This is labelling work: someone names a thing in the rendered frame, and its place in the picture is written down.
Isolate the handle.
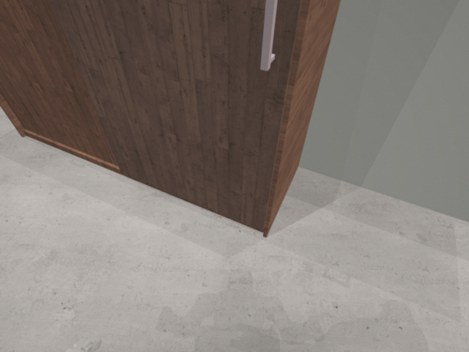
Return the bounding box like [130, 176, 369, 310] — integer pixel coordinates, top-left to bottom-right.
[260, 0, 278, 71]

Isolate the wardrobe door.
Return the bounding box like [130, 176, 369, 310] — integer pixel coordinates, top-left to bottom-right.
[0, 0, 118, 166]
[50, 0, 302, 231]

